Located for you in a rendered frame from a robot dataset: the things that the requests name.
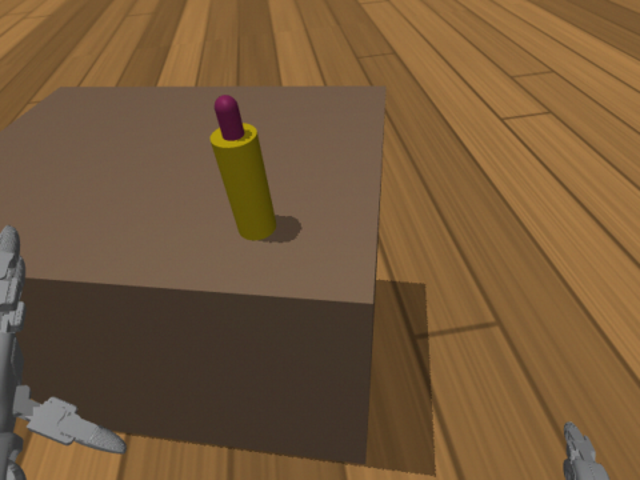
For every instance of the bottle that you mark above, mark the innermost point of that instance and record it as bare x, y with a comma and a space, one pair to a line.
237, 150

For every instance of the left robot hand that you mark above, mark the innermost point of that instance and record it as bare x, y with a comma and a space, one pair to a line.
55, 419

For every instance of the right robot hand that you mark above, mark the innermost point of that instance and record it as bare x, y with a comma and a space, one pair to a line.
581, 464

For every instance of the left robot arm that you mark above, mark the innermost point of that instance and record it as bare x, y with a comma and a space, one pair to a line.
10, 446

